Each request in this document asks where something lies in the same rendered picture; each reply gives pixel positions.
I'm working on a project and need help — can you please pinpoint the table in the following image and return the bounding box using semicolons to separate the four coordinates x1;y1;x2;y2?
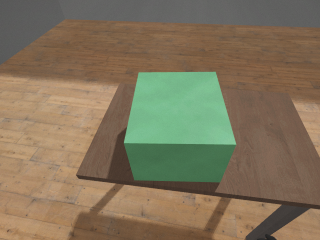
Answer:
76;83;320;240

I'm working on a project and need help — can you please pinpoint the carton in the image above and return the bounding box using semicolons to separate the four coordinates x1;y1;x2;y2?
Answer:
124;72;237;183

